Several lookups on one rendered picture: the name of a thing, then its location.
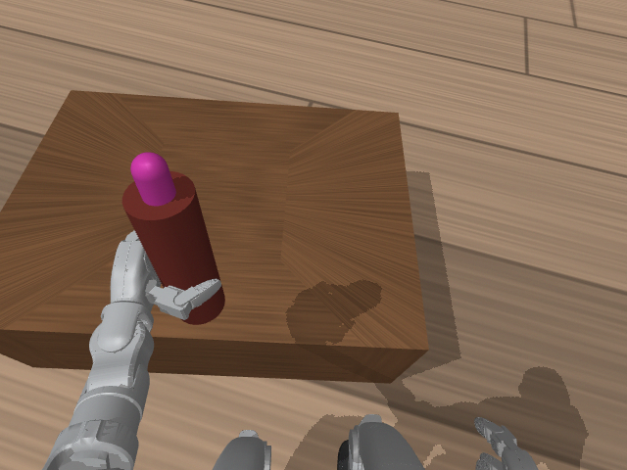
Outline bottle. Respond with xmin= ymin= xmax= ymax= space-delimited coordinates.
xmin=122 ymin=152 xmax=225 ymax=325

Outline left robot hand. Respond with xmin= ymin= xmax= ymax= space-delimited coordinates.
xmin=111 ymin=230 xmax=221 ymax=320

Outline right robot hand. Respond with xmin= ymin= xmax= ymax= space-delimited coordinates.
xmin=474 ymin=417 xmax=538 ymax=470

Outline left robot arm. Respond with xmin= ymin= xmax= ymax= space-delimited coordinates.
xmin=42 ymin=301 xmax=154 ymax=470

